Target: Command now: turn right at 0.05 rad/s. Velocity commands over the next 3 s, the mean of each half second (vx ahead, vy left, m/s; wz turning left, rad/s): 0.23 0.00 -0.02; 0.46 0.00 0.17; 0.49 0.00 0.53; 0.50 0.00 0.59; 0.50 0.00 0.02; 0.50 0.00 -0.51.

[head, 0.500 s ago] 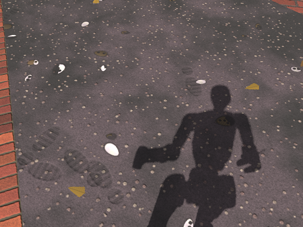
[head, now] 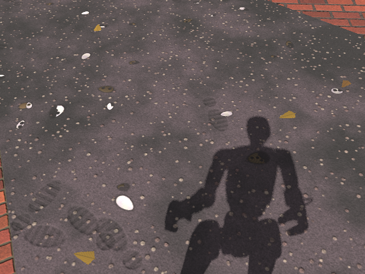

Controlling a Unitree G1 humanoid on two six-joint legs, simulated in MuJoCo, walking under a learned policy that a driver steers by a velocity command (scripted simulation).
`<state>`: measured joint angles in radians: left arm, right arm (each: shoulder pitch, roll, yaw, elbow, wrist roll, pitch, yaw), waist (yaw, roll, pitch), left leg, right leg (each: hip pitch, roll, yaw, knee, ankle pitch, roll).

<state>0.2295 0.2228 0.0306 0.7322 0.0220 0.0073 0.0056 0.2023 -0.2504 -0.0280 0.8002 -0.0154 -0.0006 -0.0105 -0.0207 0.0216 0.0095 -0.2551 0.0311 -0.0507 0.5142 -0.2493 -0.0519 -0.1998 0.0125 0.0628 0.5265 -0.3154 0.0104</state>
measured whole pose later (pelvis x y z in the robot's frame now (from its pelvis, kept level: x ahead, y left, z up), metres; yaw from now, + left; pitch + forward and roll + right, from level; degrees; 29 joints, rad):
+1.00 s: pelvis +0.36 -0.04 +0.01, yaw +7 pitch +0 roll -2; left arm 0.26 0.26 0.06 0.85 0.01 -0.11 -0.02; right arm 0.26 -0.30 -0.07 0.81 0.03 -0.03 -0.02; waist 0.03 0.05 0.04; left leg -0.61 0.11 -0.07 1.12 -0.23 0.02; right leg -0.15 0.04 -0.15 0.32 -0.17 -0.05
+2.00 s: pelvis +0.91 +0.15 +0.01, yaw +42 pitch +1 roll -2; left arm 0.24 0.27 0.06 0.78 0.01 -0.10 -0.01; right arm 0.28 -0.32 -0.07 0.66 0.03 -0.01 -0.01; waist 0.02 0.05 0.03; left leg -0.57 0.05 -0.06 1.16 -0.33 0.01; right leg -0.22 0.03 -0.08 0.39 -0.19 -0.03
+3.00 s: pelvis +1.32 +0.47 +0.00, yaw +21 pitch +1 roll +1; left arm 0.27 0.29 0.07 0.74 -0.01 -0.05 -0.03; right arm 0.16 -0.30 -0.06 0.73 0.00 -0.11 -0.01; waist 0.03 0.02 0.06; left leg -0.52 0.08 -0.05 1.12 -0.34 -0.01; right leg -0.30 0.10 0.02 0.45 -0.17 -0.10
